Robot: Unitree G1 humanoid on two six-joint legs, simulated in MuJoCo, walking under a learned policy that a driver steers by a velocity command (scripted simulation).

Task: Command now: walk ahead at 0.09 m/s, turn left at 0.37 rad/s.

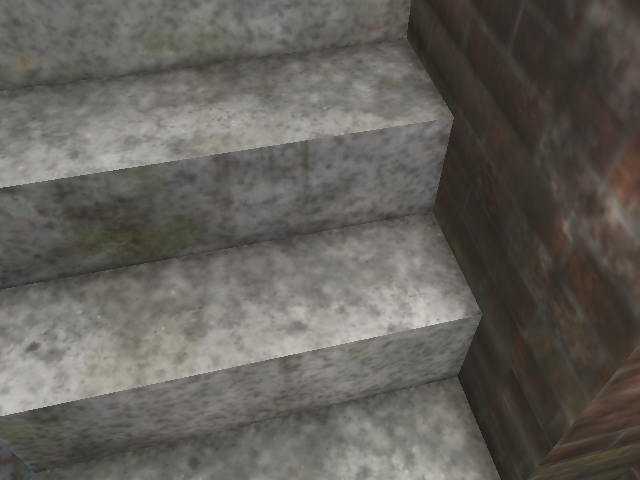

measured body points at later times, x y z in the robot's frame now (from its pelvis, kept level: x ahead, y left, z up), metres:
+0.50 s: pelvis +0.03 +0.07 +0.01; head +0.04 +0.11 +0.46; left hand +0.08 +0.35 -0.12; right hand +0.20 -0.15 -0.10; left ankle -0.01 +0.16 -0.74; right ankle +0.08 -0.09 -0.66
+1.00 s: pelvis +0.08 +0.05 +0.01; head +0.09 +0.06 +0.46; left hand +0.09 +0.29 -0.11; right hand +0.35 -0.05 -0.08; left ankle +0.01 +0.14 -0.74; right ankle +0.09 -0.05 -0.74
